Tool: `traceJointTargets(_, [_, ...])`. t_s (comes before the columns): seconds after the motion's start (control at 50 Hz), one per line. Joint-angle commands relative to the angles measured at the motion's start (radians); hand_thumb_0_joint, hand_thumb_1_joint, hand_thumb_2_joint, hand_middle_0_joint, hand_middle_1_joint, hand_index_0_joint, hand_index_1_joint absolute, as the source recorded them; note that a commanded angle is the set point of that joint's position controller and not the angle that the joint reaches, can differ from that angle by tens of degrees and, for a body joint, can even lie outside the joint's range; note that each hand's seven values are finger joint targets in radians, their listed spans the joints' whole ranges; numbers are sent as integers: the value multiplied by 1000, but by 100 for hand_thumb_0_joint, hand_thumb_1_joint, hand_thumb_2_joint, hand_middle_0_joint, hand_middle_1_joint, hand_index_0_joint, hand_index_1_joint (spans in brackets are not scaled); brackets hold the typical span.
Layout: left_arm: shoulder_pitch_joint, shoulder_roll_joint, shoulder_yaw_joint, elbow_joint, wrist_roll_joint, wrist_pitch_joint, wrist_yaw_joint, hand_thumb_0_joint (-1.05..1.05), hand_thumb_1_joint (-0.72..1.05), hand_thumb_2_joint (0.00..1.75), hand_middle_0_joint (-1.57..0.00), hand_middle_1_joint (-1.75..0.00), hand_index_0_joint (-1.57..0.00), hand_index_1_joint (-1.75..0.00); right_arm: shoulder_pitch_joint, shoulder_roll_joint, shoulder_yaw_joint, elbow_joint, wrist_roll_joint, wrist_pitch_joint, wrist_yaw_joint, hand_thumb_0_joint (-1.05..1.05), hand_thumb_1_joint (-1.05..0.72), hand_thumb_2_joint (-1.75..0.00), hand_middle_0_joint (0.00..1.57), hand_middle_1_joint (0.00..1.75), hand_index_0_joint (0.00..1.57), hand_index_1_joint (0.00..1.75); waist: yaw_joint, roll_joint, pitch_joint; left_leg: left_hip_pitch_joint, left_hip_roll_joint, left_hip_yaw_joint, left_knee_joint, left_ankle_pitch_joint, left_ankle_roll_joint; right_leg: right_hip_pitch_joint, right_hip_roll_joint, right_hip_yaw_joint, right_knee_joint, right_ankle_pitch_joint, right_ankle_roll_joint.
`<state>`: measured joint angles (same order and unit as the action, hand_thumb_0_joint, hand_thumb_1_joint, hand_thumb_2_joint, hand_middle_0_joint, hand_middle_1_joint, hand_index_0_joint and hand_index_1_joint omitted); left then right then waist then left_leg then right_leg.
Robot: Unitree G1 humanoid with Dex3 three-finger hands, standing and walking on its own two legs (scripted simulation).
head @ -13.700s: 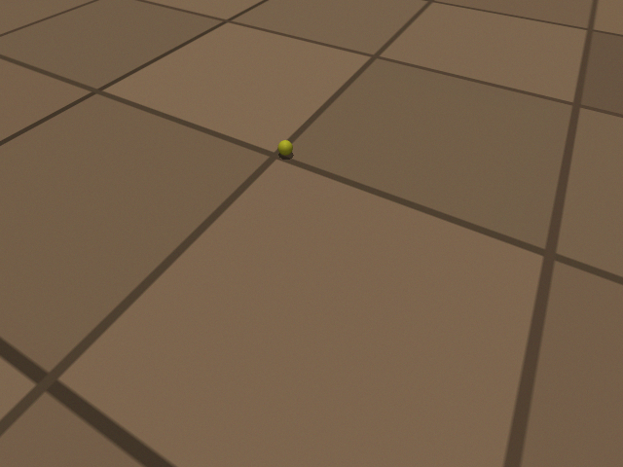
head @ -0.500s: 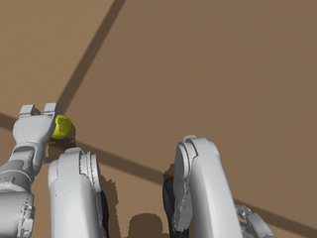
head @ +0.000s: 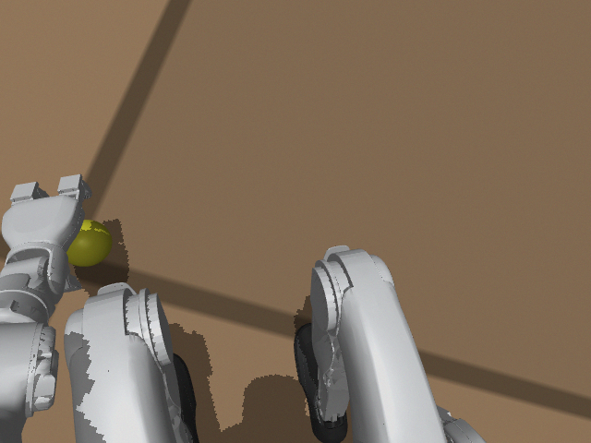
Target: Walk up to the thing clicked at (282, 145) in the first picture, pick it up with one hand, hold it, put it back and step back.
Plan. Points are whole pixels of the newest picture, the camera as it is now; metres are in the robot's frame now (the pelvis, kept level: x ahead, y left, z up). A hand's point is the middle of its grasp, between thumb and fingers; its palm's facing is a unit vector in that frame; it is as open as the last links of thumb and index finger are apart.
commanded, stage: rest palm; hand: left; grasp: from above
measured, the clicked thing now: (85, 243) +0.42 +0.26 -0.28
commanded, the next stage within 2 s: none
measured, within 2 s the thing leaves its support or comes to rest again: neither
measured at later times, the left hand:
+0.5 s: hand (72, 243) +0.41 +0.27 -0.23, palm faces -0.48 -0.08 -0.87, open 14.4 cm
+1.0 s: hand (73, 246) +0.41 +0.27 -0.25, palm faces -0.45 -0.07 -0.89, open 14.1 cm
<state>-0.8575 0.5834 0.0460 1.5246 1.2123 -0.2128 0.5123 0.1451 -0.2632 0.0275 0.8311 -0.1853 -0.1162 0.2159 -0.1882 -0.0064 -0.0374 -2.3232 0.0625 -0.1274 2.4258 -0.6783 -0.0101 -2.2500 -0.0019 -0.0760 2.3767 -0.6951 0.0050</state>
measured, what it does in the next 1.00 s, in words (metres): stands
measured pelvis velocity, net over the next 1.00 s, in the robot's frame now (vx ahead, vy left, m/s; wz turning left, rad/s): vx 0.00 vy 0.00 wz -0.08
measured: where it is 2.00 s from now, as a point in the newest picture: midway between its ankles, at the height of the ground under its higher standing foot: (254, 420)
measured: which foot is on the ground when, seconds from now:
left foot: down 0.00-1.00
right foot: down 0.00-1.00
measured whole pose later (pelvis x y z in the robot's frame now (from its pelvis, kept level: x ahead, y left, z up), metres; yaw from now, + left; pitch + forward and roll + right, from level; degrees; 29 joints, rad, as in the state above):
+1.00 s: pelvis +0.00 +0.00 -0.02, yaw -5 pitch +28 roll -11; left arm -0.92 0.73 0.02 1.76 1.25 -0.23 0.76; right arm 0.05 -0.30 0.14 0.87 -0.31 -0.32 0.37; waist -0.26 -0.08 0.05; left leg -2.35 0.05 -0.23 2.53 -0.71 -0.03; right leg -2.23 0.02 -0.16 2.42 -0.69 0.01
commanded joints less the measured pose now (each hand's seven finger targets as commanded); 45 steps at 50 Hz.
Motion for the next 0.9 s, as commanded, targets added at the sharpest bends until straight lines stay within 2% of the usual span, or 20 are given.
traceJointTargets(0.0, [-274,137,18,-141,19,-27,92,0,-58,103,-7,-99,-5,-101,161,-236,-78,-21,-16,-31,-6,0,-90,-90,20,30,20,30,-32,199,-676,468,-47,98,-199,143,29,325,49,-82,-243,213,-32])
traceJointTargets(0.02, [-286,115,8,-131,25,-29,102,0,-61,105,-7,-96,-4,-99,160,-239,-77,-24,-21,-33,-4,0,-90,-90,20,30,20,30,-55,213,-670,480,-47,90,-204,132,25,306,52,-92,-238,201,-35])
traceJointTargets(0.04, [-291,82,-20,-47,26,-25,109,0,-60,104,-7,-96,-4,-99,153,-238,-70,-16,-28,-42,0,0,-90,-90,20,30,20,30,-80,185,-600,448,-47,83,-202,92,26,265,53,-101,-234,167,-37])
traceJointTargets(0.08, [-287,172,29,-40,30,-32,138,0,-60,104,-6,-96,-4,-98,149,-255,-69,-12,-31,-45,-6,0,-90,-90,20,30,20,30,-51,180,-570,403,-49,84,-204,59,30,269,55,-91,-262,122,-35])
traceJointTargets(0.12, [-299,162,13,8,61,-24,149,0,-60,105,-6,-94,-3,-97,149,-250,-54,-5,-47,-55,-2,0,-89,-90,20,30,20,30,-69,198,-551,421,-50,87,-198,49,26,248,51,-95,-244,110,-36])
traceJointTargets(0.18, [-325,145,-4,40,47,-19,165,0,-58,104,-7,-94,-4,-97,133,-262,-42,8,-65,-84,16,0,-89,-90,20,30,20,30,-93,208,-528,423,-49,77,-181,52,24,238,51,-109,-231,119,-32])
traceJointTargets(0.24, [-286,196,26,82,56,-10,185,0,-58,103,-7,-94,-4,-97,129,-272,-29,19,-84,-96,29,0,-89,-90,20,30,20,30,-80,216,-541,414,-50,78,-166,90,23,269,57,-107,-223,160,-31])
traceJointTargets(0.3, [-298,160,-1,100,45,-4,186,0,-56,102,-7,-95,-5,-97,108,-264,-13,23,-99,-117,50,0,-89,-90,20,30,20,30,-97,242,-537,434,-47,71,-161,99,19,267,61,-117,-210,173,-32])
traceJointTargets(0.34, [-317,215,30,67,41,-11,189,0,-57,102,-6,-96,-4,-97,120,-284,-13,27,-103,-123,59,0,-89,-90,20,30,20,30,-90,257,-560,433,-45,69,-154,128,19,293,65,-118,-211,206,-27])
traceJointTargets(0.36, [-288,199,29,77,36,-11,193,0,-57,102,-6,-95,-4,-97,111,-274,-3,24,-106,-125,63,0,-89,-90,20,30,20,30,-81,249,-571,435,-45,63,-151,138,17,294,63,-124,-199,214,-30])
traceJointTargets(0.38, [-266,171,5,138,46,-6,189,0,-56,102,-6,-96,-5,-98,101,-265,8,22,-110,-132,72,0,-89,-90,20,30,20,30,-101,243,-531,427,-46,65,-141,133,18,287,68,-127,-192,223,-29])
traceJointTargets(0.44, [-278,164,0,119,29,-17,193,0,-55,100,-6,-98,-5,-99,112,-266,21,26,-120,-143,90,0,-89,-90,20,30,20,30,-114,221,-542,420,-45,55,-129,153,20,313,69,-136,-192,244,-24])
traceJointTargets(0.48, [-275,196,8,114,22,-26,200,0,-53,98,-6,-100,-6,-100,104,-284,23,26,-124,-150,98,0,-89,-90,20,30,20,30,-110,240,-544,419,-44,55,-123,157,22,334,74,-133,-199,259,-20])
traceJointTargets(0.56, [-264,177,-9,116,15,-38,216,0,-53,97,-6,-101,-6,-100,99,-280,42,39,-129,-168,116,0,-90,-90,20,30,20,30,-114,252,-550,441,-42,43,-125,168,15,338,79,-146,-189,264,-24])
traceJointTargets(0.62, [-249,190,-3,115,18,-44,240,0,-52,97,-6,-102,-7,-101,96,-298,26,48,-129,-172,123,0,-90,-90,20,30,20,30,-105,262,-540,427,-39,39,-135,142,13,340,86,-145,-197,240,-27])
traceJointTargets(0.66, [-277,150,-32,126,23,-42,242,0,-52,98,-6,-100,-6,-100,98,-282,51,46,-138,-184,136,0,-89,-90,20,30,20,30,-138,255,-530,426,-39,32,-117,162,13,326,84,-157,-186,263,-26])
traceJointTargets(0.7, [-266,207,-1,117,12,-45,258,0,-53,98,-6,-101,-6,-101,88,-315,29,53,-124,-186,134,0,-90,-90,20,30,20,30,-116,265,-514,425,-38,27,-136,134,12,320,87,-154,-198,231,-28])
traceJointTargets(0.72, [-282,173,-23,119,27,-43,259,0,-53,97,-6,-100,-6,-100,102,-296,43,47,-128,-193,139,0,-89,-90,20,30,20,30,-131,269,-506,431,-37,27,-133,146,8,313,82,-160,-192,239,-29])
traceJointTargets(0.84, [-269,203,-11,149,20,-28,281,0,-53,98,-6,-102,-6,-102,81,-313,45,52,-130,-205,151,0,-90,-90,20,30,20,30,-128,260,-493,409,-35,26,-131,131,13,325,93,-155,-211,233,-25])
traceJointTargets(0.88, [-270,178,-31,146,24,-20,286,0,-53,96,-6,-102,-6,-101,73,-306,45,52,-126,-213,154,0,-89,-90,20,30,20,30,-131,264,-492,418,-32,19,-135,127,8,315,91,-159,-205,226,-28])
